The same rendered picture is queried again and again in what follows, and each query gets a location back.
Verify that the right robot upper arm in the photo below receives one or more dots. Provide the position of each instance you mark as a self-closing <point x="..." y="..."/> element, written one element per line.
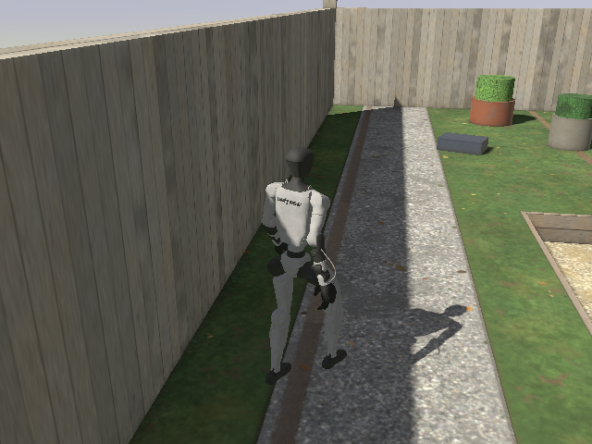
<point x="320" y="204"/>

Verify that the right robot hand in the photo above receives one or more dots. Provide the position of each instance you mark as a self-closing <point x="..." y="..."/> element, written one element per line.
<point x="328" y="294"/>

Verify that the left robot upper arm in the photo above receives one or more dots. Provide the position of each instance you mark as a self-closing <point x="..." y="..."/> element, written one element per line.
<point x="269" y="220"/>

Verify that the left robot thigh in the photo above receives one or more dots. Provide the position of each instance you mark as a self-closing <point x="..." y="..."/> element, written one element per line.
<point x="283" y="285"/>

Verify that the left robot forearm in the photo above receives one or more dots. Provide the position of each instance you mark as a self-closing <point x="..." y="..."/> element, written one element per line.
<point x="273" y="234"/>

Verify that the left robot hand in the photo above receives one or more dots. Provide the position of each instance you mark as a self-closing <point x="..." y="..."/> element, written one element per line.
<point x="279" y="249"/>

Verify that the right robot forearm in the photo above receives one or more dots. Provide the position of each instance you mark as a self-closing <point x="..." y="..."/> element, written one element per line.
<point x="320" y="262"/>

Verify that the robot left shin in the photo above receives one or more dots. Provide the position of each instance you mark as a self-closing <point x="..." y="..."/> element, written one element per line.
<point x="278" y="338"/>

